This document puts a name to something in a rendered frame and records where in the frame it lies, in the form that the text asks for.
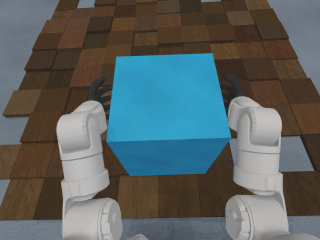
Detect right robot forearm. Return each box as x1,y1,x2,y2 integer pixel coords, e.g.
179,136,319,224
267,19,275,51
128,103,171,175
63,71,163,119
227,96,289,229

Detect right robot upper arm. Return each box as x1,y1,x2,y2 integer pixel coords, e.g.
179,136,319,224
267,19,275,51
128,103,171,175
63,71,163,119
225,195,320,240

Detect left robot upper arm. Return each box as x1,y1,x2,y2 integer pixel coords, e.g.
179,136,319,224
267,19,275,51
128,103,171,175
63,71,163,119
54,197,123,240

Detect robot right hand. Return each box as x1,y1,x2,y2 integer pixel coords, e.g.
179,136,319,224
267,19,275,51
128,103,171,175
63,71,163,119
219,73,245,117

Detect robot left hand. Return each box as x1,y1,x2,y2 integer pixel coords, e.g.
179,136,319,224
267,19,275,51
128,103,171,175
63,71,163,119
86,77,113,120

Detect left robot forearm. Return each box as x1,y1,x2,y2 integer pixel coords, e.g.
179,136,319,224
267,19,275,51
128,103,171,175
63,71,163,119
56,100,110,237

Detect carton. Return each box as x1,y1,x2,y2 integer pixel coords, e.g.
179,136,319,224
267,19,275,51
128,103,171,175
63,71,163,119
106,53,232,176

